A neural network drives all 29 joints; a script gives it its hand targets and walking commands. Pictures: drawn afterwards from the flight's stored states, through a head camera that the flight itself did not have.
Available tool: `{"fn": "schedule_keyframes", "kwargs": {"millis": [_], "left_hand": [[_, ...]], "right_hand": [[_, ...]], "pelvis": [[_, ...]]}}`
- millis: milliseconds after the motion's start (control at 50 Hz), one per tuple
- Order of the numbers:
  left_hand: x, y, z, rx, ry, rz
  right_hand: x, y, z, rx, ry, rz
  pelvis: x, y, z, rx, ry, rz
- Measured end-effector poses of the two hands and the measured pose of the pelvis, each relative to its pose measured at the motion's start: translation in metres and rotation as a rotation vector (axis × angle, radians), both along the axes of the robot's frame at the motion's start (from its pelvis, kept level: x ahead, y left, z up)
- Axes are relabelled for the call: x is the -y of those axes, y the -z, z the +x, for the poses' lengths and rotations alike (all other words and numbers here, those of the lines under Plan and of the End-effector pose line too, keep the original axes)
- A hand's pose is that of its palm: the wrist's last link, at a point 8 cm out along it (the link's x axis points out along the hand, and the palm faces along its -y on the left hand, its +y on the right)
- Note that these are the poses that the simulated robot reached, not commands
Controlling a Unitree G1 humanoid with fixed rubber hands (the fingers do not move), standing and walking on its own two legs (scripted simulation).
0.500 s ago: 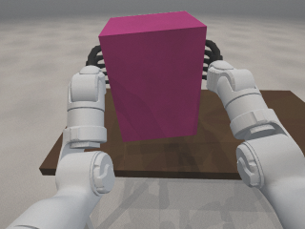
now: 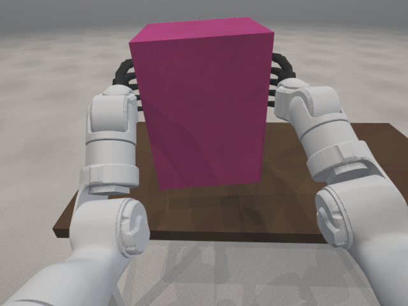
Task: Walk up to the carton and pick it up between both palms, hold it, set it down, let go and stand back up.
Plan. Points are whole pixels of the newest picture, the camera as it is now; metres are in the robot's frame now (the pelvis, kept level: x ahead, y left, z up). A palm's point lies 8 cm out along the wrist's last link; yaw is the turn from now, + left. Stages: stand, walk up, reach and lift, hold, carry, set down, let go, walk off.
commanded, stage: hold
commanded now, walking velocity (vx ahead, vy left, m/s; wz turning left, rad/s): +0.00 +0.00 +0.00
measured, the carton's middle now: (204, 102) +0.42 +0.01 +0.28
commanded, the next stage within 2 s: none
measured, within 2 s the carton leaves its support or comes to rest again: neither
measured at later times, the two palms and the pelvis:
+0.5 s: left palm (125, 96) +0.37 +0.15 +0.31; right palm (289, 91) +0.37 -0.14 +0.32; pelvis +0.00 -0.01 +0.00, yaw +0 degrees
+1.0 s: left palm (124, 98) +0.37 +0.15 +0.31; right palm (287, 93) +0.36 -0.14 +0.31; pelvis +0.00 +0.00 +0.00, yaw +0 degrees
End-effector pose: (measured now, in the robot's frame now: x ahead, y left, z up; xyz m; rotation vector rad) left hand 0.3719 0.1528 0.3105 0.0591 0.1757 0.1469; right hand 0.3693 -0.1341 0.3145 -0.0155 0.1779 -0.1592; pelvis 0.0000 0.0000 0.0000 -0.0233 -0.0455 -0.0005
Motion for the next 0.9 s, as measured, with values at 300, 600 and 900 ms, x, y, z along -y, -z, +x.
{"fn": "schedule_keyframes", "kwargs": {"millis": [300,600,900], "left_hand": [[0.0092,0.0006,-0.0014,0.024,0.011,-0.013],[0.0046,-0.0034,-0.0028,0.016,0.001,-0.012],[0.0042,-0.0033,-0.0023,0.027,0.001,-0.009]], "right_hand": [[0.0096,0.0021,-0.0041,0.013,0.003,-0.009],[0.0055,0.0003,-0.0016,-0.002,-0.009,-0.003],[0.0044,0.0016,-0.0038,0.006,-0.001,-0.010]], "pelvis": [[0.0035,-0.0002,0.0041,0.002,0.007,0.002],[0.0067,-0.0001,0.0017,0.007,-0.004,0.004],[0.0050,-0.0002,0.0026,0.006,-0.005,0.003]]}}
